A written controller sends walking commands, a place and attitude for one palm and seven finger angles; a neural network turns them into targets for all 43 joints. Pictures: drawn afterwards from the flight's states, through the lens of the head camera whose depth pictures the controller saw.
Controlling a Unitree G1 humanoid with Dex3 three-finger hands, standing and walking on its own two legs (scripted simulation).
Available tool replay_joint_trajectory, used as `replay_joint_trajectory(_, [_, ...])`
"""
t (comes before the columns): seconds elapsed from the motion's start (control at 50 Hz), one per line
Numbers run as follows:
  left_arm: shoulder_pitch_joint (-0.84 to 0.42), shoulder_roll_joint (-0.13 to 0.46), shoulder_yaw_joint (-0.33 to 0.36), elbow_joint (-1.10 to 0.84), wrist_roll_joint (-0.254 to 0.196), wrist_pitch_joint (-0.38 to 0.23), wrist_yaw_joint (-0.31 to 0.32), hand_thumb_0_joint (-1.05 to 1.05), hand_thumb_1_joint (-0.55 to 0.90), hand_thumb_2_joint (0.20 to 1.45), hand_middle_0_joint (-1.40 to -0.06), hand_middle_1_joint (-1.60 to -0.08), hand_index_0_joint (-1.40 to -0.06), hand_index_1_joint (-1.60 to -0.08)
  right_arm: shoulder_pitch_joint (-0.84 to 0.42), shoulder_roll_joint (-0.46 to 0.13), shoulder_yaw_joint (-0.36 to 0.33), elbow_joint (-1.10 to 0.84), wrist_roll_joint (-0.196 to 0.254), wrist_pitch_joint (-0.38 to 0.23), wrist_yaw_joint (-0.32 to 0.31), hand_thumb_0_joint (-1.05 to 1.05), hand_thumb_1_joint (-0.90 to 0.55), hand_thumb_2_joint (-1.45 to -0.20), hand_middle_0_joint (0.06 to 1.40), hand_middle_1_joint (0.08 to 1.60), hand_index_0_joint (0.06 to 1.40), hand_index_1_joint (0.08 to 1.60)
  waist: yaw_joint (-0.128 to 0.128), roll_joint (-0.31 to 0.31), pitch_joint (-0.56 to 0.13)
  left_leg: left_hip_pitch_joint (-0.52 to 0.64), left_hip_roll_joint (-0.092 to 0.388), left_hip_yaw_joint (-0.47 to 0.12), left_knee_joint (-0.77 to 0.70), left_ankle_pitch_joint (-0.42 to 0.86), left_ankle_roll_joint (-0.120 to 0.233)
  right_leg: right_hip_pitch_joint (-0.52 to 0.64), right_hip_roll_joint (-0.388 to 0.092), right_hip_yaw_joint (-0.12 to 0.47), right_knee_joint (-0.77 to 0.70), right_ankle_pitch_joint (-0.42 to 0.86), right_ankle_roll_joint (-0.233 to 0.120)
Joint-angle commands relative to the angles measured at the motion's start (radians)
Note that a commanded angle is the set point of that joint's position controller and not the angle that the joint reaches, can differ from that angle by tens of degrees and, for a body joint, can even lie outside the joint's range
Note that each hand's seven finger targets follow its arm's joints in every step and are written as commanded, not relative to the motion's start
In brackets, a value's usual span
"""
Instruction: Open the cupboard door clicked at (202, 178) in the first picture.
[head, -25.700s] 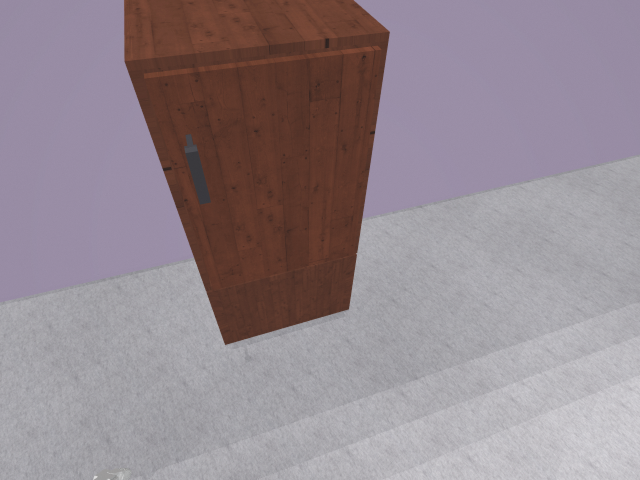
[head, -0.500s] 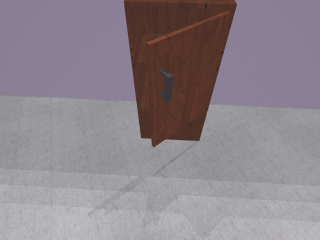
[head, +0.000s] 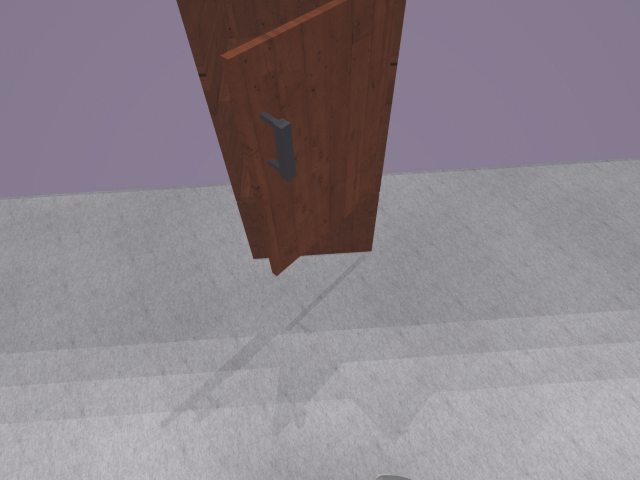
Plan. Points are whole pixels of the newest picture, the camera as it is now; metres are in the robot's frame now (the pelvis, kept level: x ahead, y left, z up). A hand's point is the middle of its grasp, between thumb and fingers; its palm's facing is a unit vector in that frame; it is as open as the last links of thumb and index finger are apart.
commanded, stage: walk to a spot facing it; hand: left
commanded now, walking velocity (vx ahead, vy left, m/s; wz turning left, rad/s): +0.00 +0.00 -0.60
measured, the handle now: (277, 146) +0.63 +0.13 +0.02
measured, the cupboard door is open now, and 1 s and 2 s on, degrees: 43 43 43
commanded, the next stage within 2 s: none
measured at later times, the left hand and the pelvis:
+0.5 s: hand out of the picture +0.09 +0.16 -0.15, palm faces -0.15 -0.96 -0.25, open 7.3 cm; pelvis +0.02 -0.02 +0.01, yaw -15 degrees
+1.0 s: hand (231, 387) +0.26 +0.17 -0.16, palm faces -0.52 -0.83 -0.21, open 7.3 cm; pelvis +0.06 +0.03 +0.01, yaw -34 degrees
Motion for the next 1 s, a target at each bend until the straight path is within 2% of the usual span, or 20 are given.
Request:
replay_joint_trajectory(0.0, [0.075,0.078,0.024,-0.076,-0.006,-0.034,-0.006,0.000,0.900,0.900,-0.200,-0.300,-0.200,-0.300,-0.030,-0.189,-0.036,-0.084,-0.003,-0.013,-0.008,0.000,-0.900,-0.900,0.200,0.300,0.200,0.300,0.037,0.093,-0.070,-0.018,0.270,-0.153,-0.058,0.367,0.114,0.083,-0.030,-0.009,-0.107,0.060,0.003])
replay_joint_trajectory(0.02, [0.122,0.112,0.032,-0.066,0.000,-0.043,-0.001,0.000,0.900,0.900,-0.200,-0.300,-0.200,-0.300,-0.041,-0.177,-0.038,-0.097,0.005,-0.009,-0.006,0.000,-0.900,-0.900,0.200,0.300,0.200,0.300,0.058,-0.049,-0.082,-0.070,0.171,-0.081,0.105,0.273,0.050,0.164,-0.061,0.081,-0.285,0.321,-0.016])
replay_joint_trajectory(0.04, [0.161,0.232,0.054,-0.060,0.011,-0.055,0.017,0.000,0.900,0.900,-0.200,-0.300,-0.200,-0.300,-0.038,-0.104,-0.032,-0.131,0.021,-0.006,-0.001,0.000,-0.900,-0.900,0.200,0.300,0.200,0.300,0.062,-0.388,-0.113,-0.294,0.012,0.015,0.346,-0.156,-0.024,0.308,-0.308,0.450,-0.409,0.599,-0.086])
replay_joint_trajectory(0.06, [0.192,0.247,0.051,-0.053,-0.009,-0.052,0.026,0.000,0.900,0.900,-0.200,-0.300,-0.200,-0.300,-0.073,-0.128,-0.034,-0.141,0.018,0.007,0.002,0.000,-0.900,-0.900,0.200,0.300,0.200,0.300,0.083,-0.331,-0.102,-0.333,-0.022,-0.109,0.529,-0.309,-0.028,0.285,-0.355,0.506,-0.424,0.715,-0.146])
replay_joint_trajectory(0.12, [0.069,0.191,0.045,-0.103,-0.012,-0.048,0.040,0.000,0.900,0.900,-0.200,-0.300,-0.200,-0.300,-0.106,-0.124,-0.038,-0.134,0.017,0.016,0.011,0.000,-0.900,-0.900,0.200,0.300,0.200,0.300,0.024,-0.154,-0.057,-0.392,0.022,-0.202,0.649,-0.130,-0.033,0.232,-0.251,0.423,-0.403,0.519,-0.160])
replay_joint_trajectory(0.18, [0.086,0.181,0.042,-0.115,-0.015,-0.065,0.043,0.000,0.900,0.900,-0.200,-0.300,-0.200,-0.300,-0.107,-0.110,-0.035,-0.140,0.018,0.017,0.019,0.000,-0.900,-0.900,0.200,0.300,0.200,0.300,0.016,-0.039,-0.152,-0.382,0.013,-0.206,0.621,-0.039,-0.049,0.321,-0.201,0.368,-0.374,0.609,-0.114])
replay_joint_trajectory(0.32, [0.123,0.188,0.043,-0.131,-0.012,-0.061,0.038,0.000,0.900,0.900,-0.200,-0.300,-0.200,-0.300,-0.185,-0.131,-0.033,-0.186,0.019,0.022,0.008,0.000,-0.900,-0.900,0.200,0.300,0.200,0.300,0.035,-0.106,-0.146,-0.420,-0.006,-0.230,0.556,-0.024,-0.063,0.354,-0.168,0.406,-0.380,0.643,-0.091])
replay_joint_trajectory(0.5, [0.107,0.217,0.050,-0.169,0.000,-0.058,0.035,0.000,0.900,0.900,-0.200,-0.300,-0.200,-0.300,-0.240,-0.121,-0.028,-0.247,0.027,0.003,0.013,0.000,-0.900,-0.900,0.200,0.300,0.200,0.300,0.036,-0.100,-0.147,-0.341,-0.033,-0.240,0.387,-0.080,-0.053,0.283,-0.174,0.516,-0.359,0.582,-0.185])
replay_joint_trajectory(0.58, [0.077,0.226,0.054,-0.181,0.002,-0.053,0.035,0.000,0.900,0.900,-0.200,-0.300,-0.200,-0.300,-0.197,-0.114,-0.025,-0.253,0.037,-0.011,0.011,0.000,-0.900,-0.900,0.200,0.300,0.200,0.300,0.022,-0.128,-0.174,-0.211,-0.056,-0.239,0.196,-0.080,-0.037,0.233,-0.152,0.545,-0.312,0.645,-0.169])
replay_joint_trajectory(0.62, [0.034,0.226,0.053,-0.193,-0.008,-0.051,0.033,0.000,0.900,0.900,-0.200,-0.300,-0.200,-0.300,-0.108,-0.123,-0.025,-0.232,0.039,-0.020,0.006,0.000,-0.900,-0.900,0.200,0.300,0.200,0.300,-0.020,-0.119,-0.204,-0.053,-0.059,-0.239,0.007,0.036,-0.030,0.167,-0.104,0.508,-0.265,0.606,-0.117])
replay_joint_trajectory(0.64, [0.012,0.211,0.048,-0.203,-0.014,-0.049,0.031,0.000,0.900,0.900,-0.200,-0.300,-0.200,-0.300,-0.052,-0.149,-0.029,-0.216,0.037,-0.027,0.001,0.000,-0.900,-0.900,0.200,0.300,0.200,0.300,-0.048,-0.078,-0.219,0.111,-0.016,-0.257,-0.118,0.113,-0.018,0.047,-0.057,0.462,-0.215,0.489,-0.071])
replay_joint_trajectory(0.66, [0.030,0.158,0.038,-0.219,-0.024,-0.049,0.025,0.000,0.900,0.900,-0.200,-0.300,-0.200,-0.300,-0.018,-0.228,-0.040,-0.216,0.024,-0.041,-0.006,0.000,-0.900,-0.900,0.200,0.300,0.200,0.300,-0.055,0.139,-0.241,0.266,0.200,-0.481,-0.242,0.126,0.052,-0.140,0.071,0.334,-0.088,0.182,-0.017])
replay_joint_trajectory(0.68, [0.026,0.144,0.029,-0.230,-0.023,-0.055,0.013,0.000,0.900,0.900,-0.200,-0.300,-0.200,-0.300,-0.002,-0.291,-0.052,-0.230,0.017,-0.037,-0.006,0.000,-0.900,-0.900,0.200,0.300,0.200,0.300,-0.044,0.306,-0.220,0.263,0.424,-0.678,-0.270,0.293,0.163,-0.241,0.108,0.148,0.144,-0.250,0.040])
replay_joint_trajectory(0.7, [-0.003,0.178,0.032,-0.234,-0.010,-0.050,0.007,0.000,0.900,0.900,-0.200,-0.300,-0.200,-0.300,0.001,-0.277,-0.039,-0.236,0.004,-0.028,-0.009,0.000,-0.900,-0.900,0.200,0.300,0.200,0.300,-0.051,0.196,-0.155,0.150,0.461,-0.662,-0.260,0.344,0.223,-0.241,0.050,0.122,0.295,-0.242,0.057])
replay_joint_trajectory(0.72, [0.007,0.178,0.037,-0.235,-0.002,-0.048,-0.003,0.000,0.900,0.900,-0.200,-0.300,-0.200,-0.300,-0.041,-0.238,-0.026,-0.249,-0.003,-0.030,-0.012,0.000,-0.900,-0.900,0.200,0.300,0.200,0.300,-0.016,0.134,-0.110,0.084,0.403,-0.570,-0.262,0.388,0.219,-0.244,0.032,0.100,0.377,-0.173,0.072])
replay_joint_trajectory(0.74, [0.007,0.167,0.043,-0.205,0.005,-0.044,-0.007,0.000,0.900,0.900,-0.200,-0.300,-0.200,-0.300,-0.052,-0.204,-0.017,-0.242,-0.005,-0.032,-0.012,0.000,-0.900,-0.900,0.200,0.300,0.200,0.300,-0.001,0.180,-0.106,0.073,0.322,-0.476,-0.223,0.525,0.180,-0.248,0.026,0.098,0.435,-0.126,0.078])
replay_joint_trajectory(0.78, [0.017,0.155,0.033,-0.198,-0.004,-0.039,-0.019,0.000,0.900,0.900,-0.200,-0.300,-0.200,-0.300,-0.050,-0.184,-0.002,-0.248,0.003,-0.035,-0.011,0.000,-0.900,-0.900,0.200,0.300,0.200,0.300,0.009,0.187,-0.125,0.094,0.248,-0.289,-0.167,0.697,0.130,-0.243,-0.004,0.056,0.484,-0.064,0.082])
replay_joint_trajectory(0.8, [0.009,0.143,0.027,-0.199,-0.007,-0.035,-0.023,0.000,0.900,0.900,-0.200,-0.300,-0.200,-0.300,-0.020,-0.183,-0.003,-0.237,0.002,-0.037,-0.010,0.000,-0.900,-0.900,0.200,0.300,0.200,0.300,0.003,0.168,-0.142,0.128,0.229,-0.248,-0.159,0.741,0.119,-0.245,-0.001,0.037,0.481,-0.041,0.086])
replay_joint_trajectory(0.88, [-0.051,0.126,0.012,-0.218,-0.008,-0.028,-0.030,0.000,0.900,0.900,-0.200,-0.300,-0.200,-0.300,0.065,-0.197,-0.009,-0.205,0.006,-0.038,-0.006,0.000,-0.900,-0.900,0.200,0.300,0.200,0.300,-0.025,0.144,-0.140,0.187,0.229,-0.185,-0.154,0.730,0.113,-0.258,-0.023,-0.014,0.386,0.010,0.090])
replay_joint_trajectory(0.98, [-0.139,0.117,-0.003,-0.241,-0.009,-0.028,-0.035,0.000,0.900,0.900,-0.200,-0.300,-0.200,-0.300,0.112,-0.221,-0.020,-0.175,-0.001,-0.031,0.005,0.000,-0.900,-0.900,0.200,0.300,0.200,0.300,-0.058,0.219,-0.105,0.167,0.259,-0.128,-0.131,0.703,0.118,-0.146,-0.030,-0.077,0.123,-0.028,0.064])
